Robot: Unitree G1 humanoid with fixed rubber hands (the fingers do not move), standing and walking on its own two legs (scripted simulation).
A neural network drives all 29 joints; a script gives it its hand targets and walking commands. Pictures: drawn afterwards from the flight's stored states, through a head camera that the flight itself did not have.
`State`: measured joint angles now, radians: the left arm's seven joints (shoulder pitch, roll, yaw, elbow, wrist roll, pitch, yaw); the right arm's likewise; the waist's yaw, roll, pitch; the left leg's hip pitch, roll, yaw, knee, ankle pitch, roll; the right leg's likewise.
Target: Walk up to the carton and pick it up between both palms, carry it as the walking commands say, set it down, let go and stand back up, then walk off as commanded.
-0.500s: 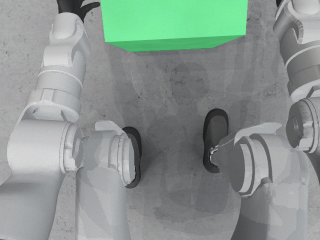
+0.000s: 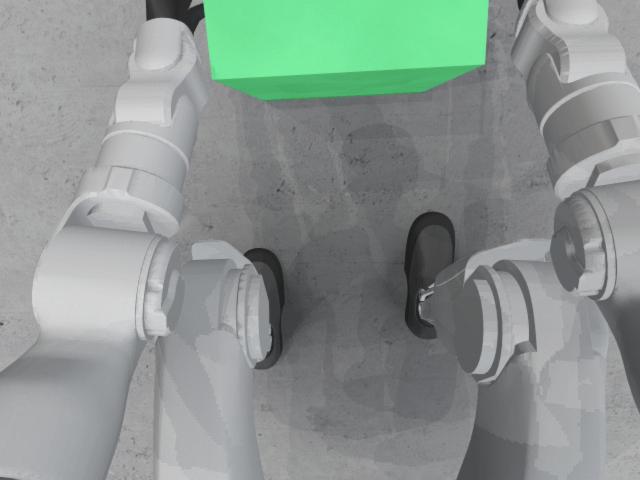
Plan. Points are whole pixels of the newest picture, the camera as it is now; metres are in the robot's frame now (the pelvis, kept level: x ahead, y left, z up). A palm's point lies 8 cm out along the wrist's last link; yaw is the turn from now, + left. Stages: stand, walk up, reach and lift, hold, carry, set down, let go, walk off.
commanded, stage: reach and lift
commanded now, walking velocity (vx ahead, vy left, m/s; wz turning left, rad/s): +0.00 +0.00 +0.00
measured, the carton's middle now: (341, 20) +0.53 -0.03 -0.25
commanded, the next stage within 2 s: none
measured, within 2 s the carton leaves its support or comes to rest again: leaves its support in 0.86 s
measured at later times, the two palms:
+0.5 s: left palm (174, 16) +0.53 +0.13 -0.18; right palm out of the picture +0.54 -0.19 -0.18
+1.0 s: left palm out of the picture +0.54 +0.11 -0.16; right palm out of the picture +0.54 -0.21 -0.15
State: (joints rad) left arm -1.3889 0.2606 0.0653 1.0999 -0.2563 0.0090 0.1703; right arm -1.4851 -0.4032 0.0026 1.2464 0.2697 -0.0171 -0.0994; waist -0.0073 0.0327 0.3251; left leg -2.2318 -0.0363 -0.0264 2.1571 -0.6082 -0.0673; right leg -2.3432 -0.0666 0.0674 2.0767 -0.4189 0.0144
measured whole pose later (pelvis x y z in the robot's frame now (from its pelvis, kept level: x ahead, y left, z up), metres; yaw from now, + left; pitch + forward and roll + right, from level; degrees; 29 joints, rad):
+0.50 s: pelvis +0.00 +0.00 +0.00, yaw +1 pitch +39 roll +2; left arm -1.43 0.23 0.11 1.14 -0.21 0.04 0.17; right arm -1.54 -0.38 -0.02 1.30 0.20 0.01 -0.12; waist -0.01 0.05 0.32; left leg -2.26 -0.06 -0.02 2.16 -0.59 -0.06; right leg -2.35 -0.08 0.07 2.08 -0.42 0.02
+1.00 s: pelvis +0.01 +0.00 -0.01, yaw +0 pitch +41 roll +2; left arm -1.32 0.15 0.28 0.92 -0.06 0.19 0.15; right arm -1.40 -0.33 -0.17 1.04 0.05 0.20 -0.10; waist -0.02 0.04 0.18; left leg -2.30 -0.05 -0.04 2.20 -0.62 -0.06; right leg -2.40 -0.05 0.07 2.11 -0.43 0.03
